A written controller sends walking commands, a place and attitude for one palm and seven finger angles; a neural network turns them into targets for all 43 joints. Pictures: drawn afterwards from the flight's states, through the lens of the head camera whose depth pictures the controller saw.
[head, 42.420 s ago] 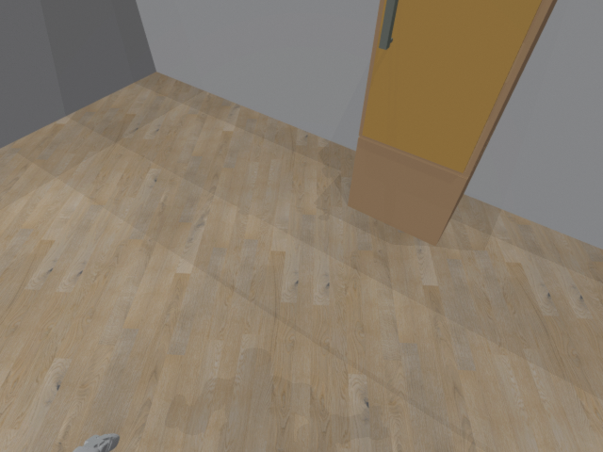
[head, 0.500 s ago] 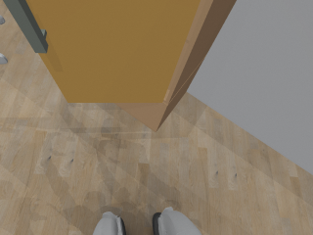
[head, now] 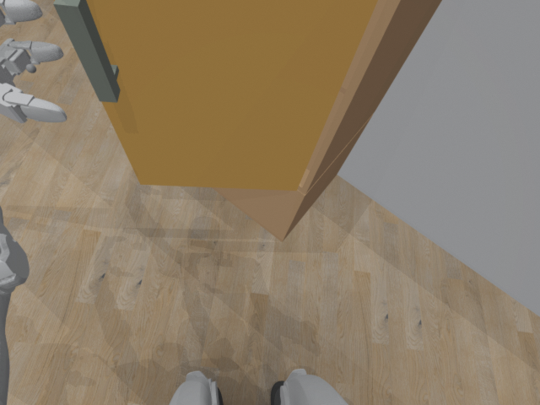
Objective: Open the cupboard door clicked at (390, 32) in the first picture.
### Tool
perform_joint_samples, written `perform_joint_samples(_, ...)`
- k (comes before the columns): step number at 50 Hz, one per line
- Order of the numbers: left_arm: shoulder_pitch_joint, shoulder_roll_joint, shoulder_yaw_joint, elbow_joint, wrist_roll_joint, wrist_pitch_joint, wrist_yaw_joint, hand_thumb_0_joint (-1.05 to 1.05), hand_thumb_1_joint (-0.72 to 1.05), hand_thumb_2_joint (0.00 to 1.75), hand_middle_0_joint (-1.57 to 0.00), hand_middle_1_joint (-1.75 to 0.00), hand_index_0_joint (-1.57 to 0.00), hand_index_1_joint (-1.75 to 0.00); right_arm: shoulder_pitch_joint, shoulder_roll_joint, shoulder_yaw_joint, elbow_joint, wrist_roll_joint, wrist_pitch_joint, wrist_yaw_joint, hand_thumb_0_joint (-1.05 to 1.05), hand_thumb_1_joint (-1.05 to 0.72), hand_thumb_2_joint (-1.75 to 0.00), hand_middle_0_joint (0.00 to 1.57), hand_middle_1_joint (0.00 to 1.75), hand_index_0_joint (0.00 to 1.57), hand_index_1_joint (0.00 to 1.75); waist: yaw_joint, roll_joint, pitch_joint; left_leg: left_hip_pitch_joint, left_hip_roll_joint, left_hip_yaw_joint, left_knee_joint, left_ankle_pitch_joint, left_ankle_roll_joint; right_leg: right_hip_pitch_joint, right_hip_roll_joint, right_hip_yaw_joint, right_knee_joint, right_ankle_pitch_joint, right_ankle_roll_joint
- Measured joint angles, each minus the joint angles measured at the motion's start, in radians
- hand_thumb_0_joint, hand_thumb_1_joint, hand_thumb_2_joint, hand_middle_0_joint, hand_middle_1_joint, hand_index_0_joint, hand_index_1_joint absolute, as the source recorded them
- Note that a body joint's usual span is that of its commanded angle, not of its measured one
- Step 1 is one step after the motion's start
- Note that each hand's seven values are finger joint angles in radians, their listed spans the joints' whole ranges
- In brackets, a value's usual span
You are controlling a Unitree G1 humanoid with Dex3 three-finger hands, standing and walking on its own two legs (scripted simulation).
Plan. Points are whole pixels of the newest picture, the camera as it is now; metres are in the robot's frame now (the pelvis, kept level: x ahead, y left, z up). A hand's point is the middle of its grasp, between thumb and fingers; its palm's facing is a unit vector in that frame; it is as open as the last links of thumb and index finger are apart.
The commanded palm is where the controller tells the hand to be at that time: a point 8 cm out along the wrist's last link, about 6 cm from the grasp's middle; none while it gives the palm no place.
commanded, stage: slide the fingers in behind the handle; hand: left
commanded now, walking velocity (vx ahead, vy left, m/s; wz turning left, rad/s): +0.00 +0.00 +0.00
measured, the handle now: (95, 43) +0.58 +0.18 +0.13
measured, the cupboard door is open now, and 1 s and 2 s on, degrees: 39 39 39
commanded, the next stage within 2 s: close the thumb around the handle in 1.56 s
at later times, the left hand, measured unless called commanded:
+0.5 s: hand (67, 69) +0.53 +0.21 +0.13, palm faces -0.07 -1.00 +0.00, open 14.0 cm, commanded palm +0.52 +0.25 +0.12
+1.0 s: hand (97, 72) +0.53 +0.17 +0.13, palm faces -0.08 -1.00 +0.00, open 14.0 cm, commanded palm +0.51 +0.21 +0.12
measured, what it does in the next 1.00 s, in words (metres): stands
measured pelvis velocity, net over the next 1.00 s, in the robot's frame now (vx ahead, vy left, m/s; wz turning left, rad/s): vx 0.00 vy -0.02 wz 0.00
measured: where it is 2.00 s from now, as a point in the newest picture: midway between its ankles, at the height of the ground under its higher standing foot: outside the picture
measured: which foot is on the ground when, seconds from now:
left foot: down 0.00-1.00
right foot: down 0.00-1.00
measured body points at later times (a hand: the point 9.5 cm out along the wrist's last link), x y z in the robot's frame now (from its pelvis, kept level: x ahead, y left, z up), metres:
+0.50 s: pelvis -0.01 -0.01 +0.00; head +0.13 +0.01 +0.43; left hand +0.53 +0.26 +0.13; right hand -0.06 -0.29 -0.09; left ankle -0.01 +0.08 -0.69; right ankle -0.03 -0.13 -0.69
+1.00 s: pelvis +0.00 -0.02 +0.00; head +0.12 +0.00 +0.44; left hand +0.53 +0.23 +0.13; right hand -0.03 -0.29 -0.10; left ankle -0.01 +0.08 -0.69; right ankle -0.03 -0.13 -0.69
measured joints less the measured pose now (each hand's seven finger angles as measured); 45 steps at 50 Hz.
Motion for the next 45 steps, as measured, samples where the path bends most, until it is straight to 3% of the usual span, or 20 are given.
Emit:
perform_joint_samples(17,0.017,-0.001,0.021,-0.003,0.015,-0.006,0.031,-0.01,-0.5,0.3,-0.3,-1.2,-0.3,-1.2,0.048,-0.01,-0.006,0.014,0.003,-0.003,-0.001,0.0,-0.9,-0.89,0.2,0.3,0.2,0.3,-0.022,0.004,0.009,-0.001,0.014,0.007,-0.006,0.012,-0.013,-0.014,0.013,0.009,0.01,0.008,-0.015)
perform_joint_samples(34,0.013,-0.048,-0.012,-0.011,0.011,-0.014,0.079,-0.01,-0.5,0.3,-0.3,-1.2,-0.3,-1.2,0.037,-0.006,-0.016,0.019,0.0,-0.023,0.006,0.0,-0.9,-0.89,0.2,0.3,0.2,0.3,-0.016,0.003,0.005,0.006,0.013,0.004,-0.017,0.02,-0.021,-0.011,0.013,0.006,0.01,0.008,-0.022)
perform_joint_samples(45,0.041,-0.113,-0.032,-0.046,0.0,-0.02,0.104,-0.01,-0.5,0.3,-0.3,-1.2,-0.3,-1.2,0.028,0.001,-0.024,0.022,-0.003,-0.029,0.017,0.0,-0.9,-0.89,0.2,0.3,0.2,0.3,-0.003,0.005,-0.001,0.026,0.009,0.005,-0.026,0.018,-0.021,0.007,0.009,0.008,0.006,0.003,-0.022)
